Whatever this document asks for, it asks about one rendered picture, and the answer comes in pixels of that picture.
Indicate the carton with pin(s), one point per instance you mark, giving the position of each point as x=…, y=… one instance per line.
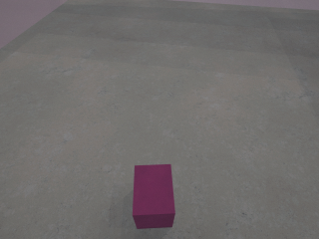
x=153, y=200

